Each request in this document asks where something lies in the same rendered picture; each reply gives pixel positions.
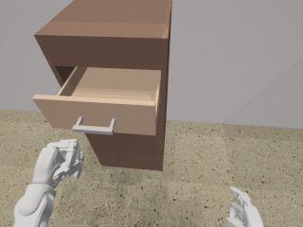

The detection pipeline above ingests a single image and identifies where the left robot forearm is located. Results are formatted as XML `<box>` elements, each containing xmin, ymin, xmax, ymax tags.
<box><xmin>13</xmin><ymin>183</ymin><xmax>57</xmax><ymax>227</ymax></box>

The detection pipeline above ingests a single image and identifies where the drawer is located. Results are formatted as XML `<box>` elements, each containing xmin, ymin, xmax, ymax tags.
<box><xmin>32</xmin><ymin>66</ymin><xmax>161</xmax><ymax>136</ymax></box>

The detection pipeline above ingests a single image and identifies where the robot right hand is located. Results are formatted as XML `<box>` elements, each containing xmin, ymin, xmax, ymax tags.
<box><xmin>226</xmin><ymin>186</ymin><xmax>265</xmax><ymax>227</ymax></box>

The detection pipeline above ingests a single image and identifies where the cabinet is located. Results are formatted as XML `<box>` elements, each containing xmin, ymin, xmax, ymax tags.
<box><xmin>34</xmin><ymin>0</ymin><xmax>172</xmax><ymax>171</ymax></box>

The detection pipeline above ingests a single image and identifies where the robot left hand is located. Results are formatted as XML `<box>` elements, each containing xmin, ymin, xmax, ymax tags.
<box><xmin>32</xmin><ymin>139</ymin><xmax>85</xmax><ymax>189</ymax></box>

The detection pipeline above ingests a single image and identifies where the handle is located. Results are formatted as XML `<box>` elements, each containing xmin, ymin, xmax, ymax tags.
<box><xmin>72</xmin><ymin>116</ymin><xmax>116</xmax><ymax>135</ymax></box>

